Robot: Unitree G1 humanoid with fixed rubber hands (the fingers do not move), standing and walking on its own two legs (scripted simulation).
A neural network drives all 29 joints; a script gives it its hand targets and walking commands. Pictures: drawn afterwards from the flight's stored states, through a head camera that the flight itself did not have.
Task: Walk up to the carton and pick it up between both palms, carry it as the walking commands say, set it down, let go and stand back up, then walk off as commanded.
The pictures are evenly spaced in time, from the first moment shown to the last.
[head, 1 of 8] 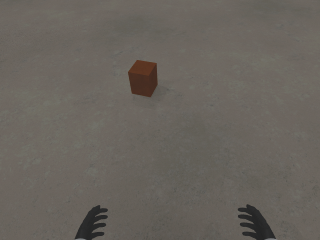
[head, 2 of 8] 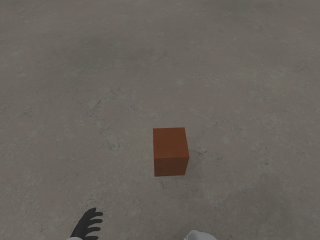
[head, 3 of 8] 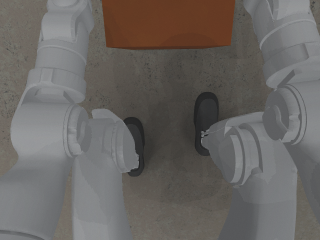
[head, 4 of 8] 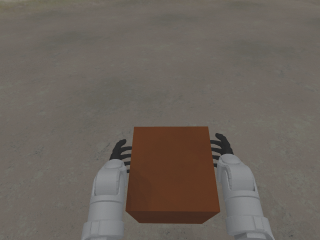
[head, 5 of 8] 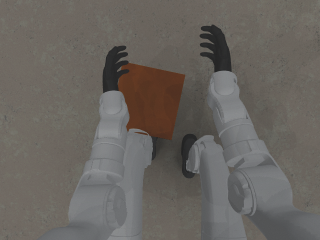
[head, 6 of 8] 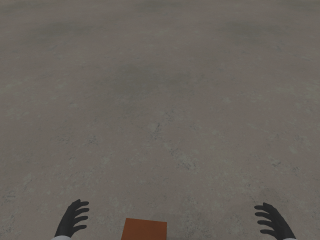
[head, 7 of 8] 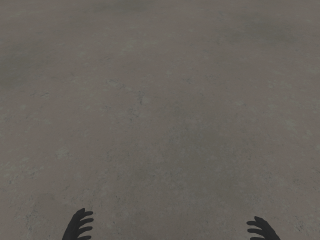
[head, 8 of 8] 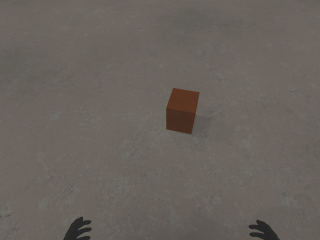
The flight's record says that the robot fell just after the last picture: no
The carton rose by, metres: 0.66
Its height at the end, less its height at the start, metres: +0.00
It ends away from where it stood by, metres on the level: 0.86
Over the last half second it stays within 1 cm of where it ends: yes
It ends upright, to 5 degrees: yes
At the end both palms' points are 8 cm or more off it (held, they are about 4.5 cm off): yes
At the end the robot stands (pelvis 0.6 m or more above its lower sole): yes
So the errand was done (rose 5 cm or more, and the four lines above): yes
